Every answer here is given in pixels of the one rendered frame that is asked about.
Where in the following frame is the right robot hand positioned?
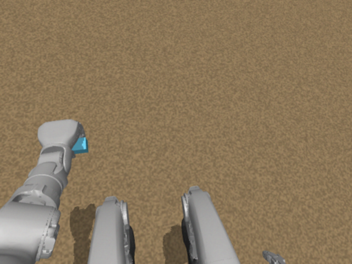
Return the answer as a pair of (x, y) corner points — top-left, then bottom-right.
(262, 250), (286, 264)

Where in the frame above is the left robot arm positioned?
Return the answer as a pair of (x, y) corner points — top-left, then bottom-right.
(0, 143), (73, 264)

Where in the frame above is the small box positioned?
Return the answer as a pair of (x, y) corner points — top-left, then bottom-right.
(72, 137), (89, 154)

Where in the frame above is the left robot hand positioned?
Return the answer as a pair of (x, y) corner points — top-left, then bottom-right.
(37, 119), (86, 158)

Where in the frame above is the right robot foot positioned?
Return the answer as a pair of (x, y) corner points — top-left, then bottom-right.
(181, 218), (199, 264)

